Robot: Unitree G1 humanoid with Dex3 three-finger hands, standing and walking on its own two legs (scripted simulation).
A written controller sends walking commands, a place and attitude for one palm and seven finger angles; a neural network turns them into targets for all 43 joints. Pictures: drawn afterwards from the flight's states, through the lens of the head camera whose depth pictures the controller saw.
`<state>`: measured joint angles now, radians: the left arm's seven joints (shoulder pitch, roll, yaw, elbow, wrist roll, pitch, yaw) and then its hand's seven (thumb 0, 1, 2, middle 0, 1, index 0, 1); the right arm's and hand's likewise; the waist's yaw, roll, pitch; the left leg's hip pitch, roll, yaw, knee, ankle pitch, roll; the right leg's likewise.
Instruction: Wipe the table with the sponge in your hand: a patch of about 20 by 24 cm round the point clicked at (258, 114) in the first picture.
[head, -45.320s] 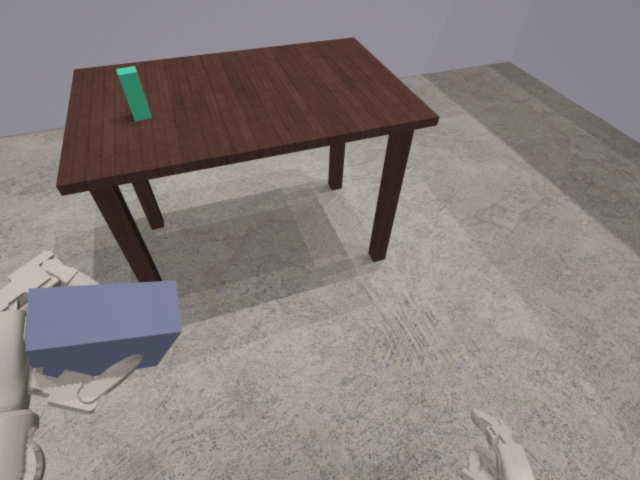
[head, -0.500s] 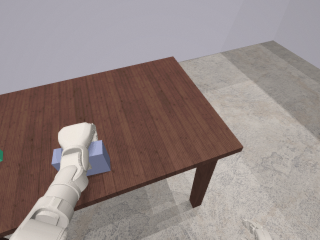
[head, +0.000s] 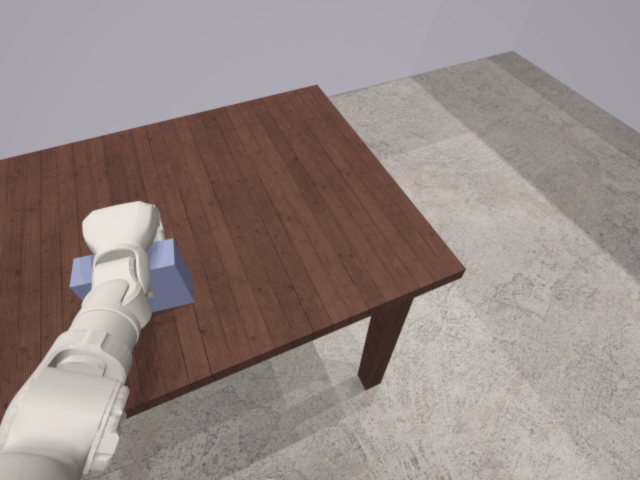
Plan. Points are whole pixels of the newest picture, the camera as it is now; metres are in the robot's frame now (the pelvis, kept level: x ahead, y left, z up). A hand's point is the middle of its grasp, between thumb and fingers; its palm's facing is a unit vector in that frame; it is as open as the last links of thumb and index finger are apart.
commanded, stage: wipe forward along the middle lane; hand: left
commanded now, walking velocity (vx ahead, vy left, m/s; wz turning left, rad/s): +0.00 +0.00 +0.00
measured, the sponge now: (142, 287) +0.39 +0.28 -0.04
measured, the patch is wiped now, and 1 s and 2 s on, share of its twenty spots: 1.00 1.00 1.00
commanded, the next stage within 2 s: slide back across to the first lane in 0.70 s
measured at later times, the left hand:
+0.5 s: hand (126, 219) +0.48 +0.31 +0.02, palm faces -0.16 -0.01 -0.99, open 9.3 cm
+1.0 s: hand (115, 208) +0.50 +0.33 +0.02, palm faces -0.13 -0.03 -0.99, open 9.2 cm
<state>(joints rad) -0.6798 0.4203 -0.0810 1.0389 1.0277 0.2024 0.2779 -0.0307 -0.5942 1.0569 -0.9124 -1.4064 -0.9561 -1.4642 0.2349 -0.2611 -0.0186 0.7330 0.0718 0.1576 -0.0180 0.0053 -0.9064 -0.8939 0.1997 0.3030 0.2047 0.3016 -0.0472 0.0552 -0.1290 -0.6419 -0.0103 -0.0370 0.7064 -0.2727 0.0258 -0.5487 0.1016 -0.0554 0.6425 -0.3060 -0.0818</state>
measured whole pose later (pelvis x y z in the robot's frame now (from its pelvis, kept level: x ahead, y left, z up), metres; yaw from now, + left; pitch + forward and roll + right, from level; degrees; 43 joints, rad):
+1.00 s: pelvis +0.03 +0.05 -0.01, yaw -2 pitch +19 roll -5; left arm -0.87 0.54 0.02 1.19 1.09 0.19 0.25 -0.01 -0.55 1.04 -0.87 -1.45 -0.92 -1.51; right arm 0.31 -0.26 -0.01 0.71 0.04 0.15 0.03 0.00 -0.90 -0.89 0.20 0.30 0.21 0.30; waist -0.11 0.06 -0.17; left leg -0.76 -0.02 0.00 0.77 -0.34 0.08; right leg -0.64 0.09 -0.02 0.64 -0.33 -0.02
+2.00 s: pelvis +0.04 +0.03 +0.00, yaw -1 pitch +14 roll -3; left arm -0.54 0.56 0.04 0.93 1.04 0.07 0.25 -0.01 -0.49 1.02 -0.83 -1.49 -0.88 -1.54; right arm 0.24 -0.27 -0.03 0.70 0.07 0.20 0.02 0.00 -0.91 -0.89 0.20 0.30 0.21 0.30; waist -0.03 0.06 -0.15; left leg -0.61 -0.03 -0.02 0.70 -0.33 0.07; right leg -0.49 0.09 -0.03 0.57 -0.33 -0.04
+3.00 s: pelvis +0.03 +0.03 +0.01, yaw +0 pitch +6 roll -2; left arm -0.16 0.41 -0.09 0.47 0.99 0.24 0.24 0.01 -0.48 1.02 -0.79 -1.55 -0.87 -1.55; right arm 0.13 -0.25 -0.01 0.65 0.08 0.18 0.01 0.01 -0.91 -0.89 0.20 0.30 0.20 0.30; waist 0.05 0.08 -0.12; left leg -0.43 -0.05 -0.02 0.62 -0.30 0.07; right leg -0.32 0.07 -0.03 0.52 -0.32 -0.04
